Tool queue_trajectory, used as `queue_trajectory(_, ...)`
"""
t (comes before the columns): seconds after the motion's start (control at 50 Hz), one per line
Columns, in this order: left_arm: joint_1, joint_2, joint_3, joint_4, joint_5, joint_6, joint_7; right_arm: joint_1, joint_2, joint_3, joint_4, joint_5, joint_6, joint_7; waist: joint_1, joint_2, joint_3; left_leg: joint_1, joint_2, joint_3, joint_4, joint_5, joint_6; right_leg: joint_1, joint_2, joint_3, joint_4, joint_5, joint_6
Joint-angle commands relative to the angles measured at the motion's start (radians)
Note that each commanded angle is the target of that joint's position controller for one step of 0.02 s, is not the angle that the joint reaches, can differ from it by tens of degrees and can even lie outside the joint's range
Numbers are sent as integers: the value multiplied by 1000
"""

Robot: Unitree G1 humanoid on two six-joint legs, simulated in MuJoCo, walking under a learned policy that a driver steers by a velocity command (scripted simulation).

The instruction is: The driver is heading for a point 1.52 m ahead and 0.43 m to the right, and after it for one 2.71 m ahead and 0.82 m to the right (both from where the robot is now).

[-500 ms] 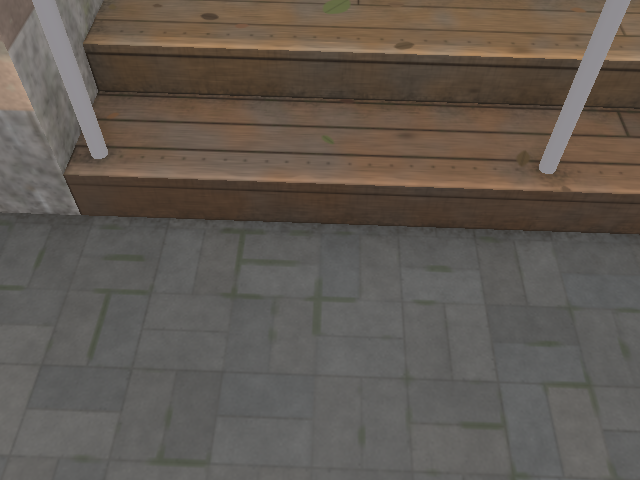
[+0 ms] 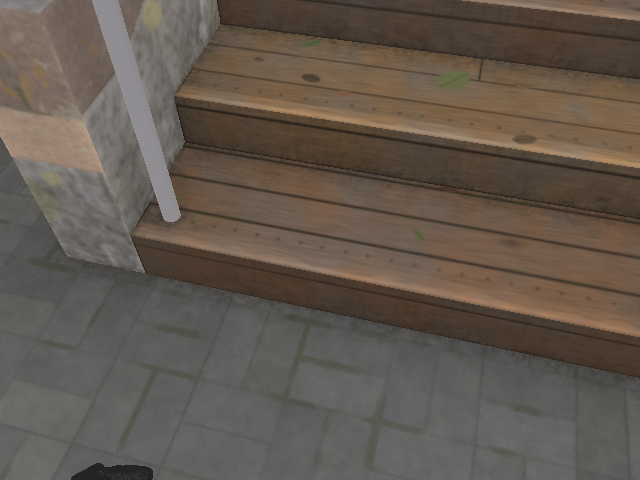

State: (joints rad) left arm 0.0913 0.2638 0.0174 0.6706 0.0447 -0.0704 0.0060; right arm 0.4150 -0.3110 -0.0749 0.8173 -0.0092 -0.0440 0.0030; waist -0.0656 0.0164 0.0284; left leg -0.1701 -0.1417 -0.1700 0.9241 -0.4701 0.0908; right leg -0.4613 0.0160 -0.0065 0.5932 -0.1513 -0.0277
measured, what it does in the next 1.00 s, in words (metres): walks ahead, turning right: left foot, then right foot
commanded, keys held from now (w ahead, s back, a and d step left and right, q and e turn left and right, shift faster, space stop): w+e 0.14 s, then e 0.80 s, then no key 0.06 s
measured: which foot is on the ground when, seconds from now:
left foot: up 0.00-0.36, down 0.38-0.82, up 0.84-1.00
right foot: down 0.00-0.38, up 0.40-0.80, down 0.82-1.00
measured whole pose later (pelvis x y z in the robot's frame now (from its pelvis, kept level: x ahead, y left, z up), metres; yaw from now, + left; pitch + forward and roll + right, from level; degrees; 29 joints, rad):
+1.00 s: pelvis +0.21 -0.02 +0.02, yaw -28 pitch +0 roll +2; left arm 0.21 0.28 0.05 0.72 0.00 0.05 0.00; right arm 0.23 -0.30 -0.06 0.78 -0.03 0.04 -0.01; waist -0.01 0.04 0.05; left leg -0.49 0.02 0.00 1.00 -0.38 -0.03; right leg -0.25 0.06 0.05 0.45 -0.20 -0.07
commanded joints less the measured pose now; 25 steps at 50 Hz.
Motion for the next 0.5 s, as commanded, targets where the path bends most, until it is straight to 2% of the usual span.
queue_trajectory(0.02, 200, 120, 53, 16, -16, 4, -1, -5, -75, -1, -73, -24, -16, 11, 92, -66, -85, -452, 86, 31, 307, 94, -7, 451, -343, 586, -347, -341, -190)
queue_trajectory(0.04, 179, 100, 46, 27, -15, 2, -5, -54, -63, 2, -87, -27, -15, 20, 77, -59, -45, -435, 116, 45, 248, 121, -13, 383, -288, 467, -362, -232, -168)
queue_trajectory(0.06, 187, 98, 43, 47, -20, -3, -6, -71, -57, 5, -97, -39, -9, 27, 63, -103, -25, -416, 141, 65, 201, 128, -25, 342, -250, 398, -370, -101, -164)
queue_trajectory(0.12, 236, 107, 47, 89, -37, -20, -21, -84, -37, 19, -100, -49, 0, 35, 46, -124, -46, -385, 161, 127, 120, 143, -59, 323, -205, 307, -370, 195, -192)
queue_trajectory(0.14, 248, 115, 50, 100, -41, -21, -22, -117, -28, 25, -112, -47, 0, 36, 47, -119, -39, -396, 170, 140, 75, 158, -72, 314, -199, 289, -382, 206, -202)
queue_trajectory(0.18, 260, 121, 52, 117, -41, -16, -20, -204, -1, 43, -137, -39, -1, 34, 56, -114, 1, -383, 171, 166, -62, 208, -99, 275, -180, 237, -382, 373, -204)
queue_trajectory(0.2, 267, 127, 55, 125, -40, -13, -20, -232, 11, 52, -143, -34, -3, 32, 61, -118, 0, -342, 161, 177, -128, 247, -106, 256, -164, 205, -367, 461, -192)
queue_trajectory(0.22, 276, 134, 58, 133, -40, -10, -21, -255, 15, 57, -146, -29, -5, 29, 67, -126, -10, -298, 147, 188, -179, 285, -110, 244, -153, 185, -346, 529, -177)
queue_trajectory(0.26, 303, 146, 65, 144, -42, -1, -24, -288, -2, 56, -151, -19, -7, 19, 81, -136, -43, -241, 117, 190, -243, 352, -110, 260, -141, 183, -292, 591, -146)
queue_trajectory(0.32, 307, 158, 74, 143, -45, 16, -16, -280, -28, 49, -147, -14, -15, 0, 76, -132, -61, -158, 102, 161, -356, 379, -92, 285, -138, 243, -200, 520, -106)
queue_trajectory(0.34, 283, 164, 78, 134, -49, 21, -11, -237, -34, 46, -134, -18, -23, -7, 48, -112, -64, -82, 103, 156, -438, 431, -81, 265, -123, 257, -146, 459, -86)
queue_trajectory(0.36, 281, 154, 79, 128, -55, 19, -10, -195, -61, 38, -121, -26, -36, -17, 33, -71, -81, 17, 144, 127, -500, 497, -66, 226, -76, 246, -54, 377, -59)
queue_trajectory(0.38, 293, 103, 68, 96, -61, 13, -9, -119, -134, 22, -126, -40, -45, -33, 15, 59, -175, 180, 355, -41, -495, 670, -23, 132, -14, 199, 141, 107, -27)
queue_trajectory(0.4, 436, 31, 53, 92, -74, 25, 4, -99, -199, 6, -141, -32, -26, -32, 58, 246, -286, 315, 607, -256, -469, 980, 101, -1, 98, 75, 375, -488, -15)
queue_trajectory(0.42, 434, 109, 69, 116, -47, 50, 15, -81, -149, 5, -130, 0, -4, -30, 37, 190, -292, 272, 604, -313, -506, 896, 162, -66, 69, 45, 500, -534, -17)
queue_trajectory(0.44, 381, 124, 77, 122, -28, 66, 11, -121, -82, 22, -137, 4, -1, -32, 52, 104, -190, 193, 540, -229, -541, 770, 144, -92, 33, 62, 549, -462, -12)
queue_trajectory(0.46, 337, 113, 79, 118, -23, 76, 2, -183, -42, 34, -144, -1, 2, -35, 71, 92, -128, 120, 484, -140, -574, 716, 116, -92, 8, 60, 543, -394, 2)
queue_trajectory(0.5, 314, 96, 79, 113, -19, 99, -15, -224, -34, 37, -142, -6, 3, -43, 94, 140, -84, 22, 426, -9, -613, 764, 103, -45, -10, 43, 549, -318, 34)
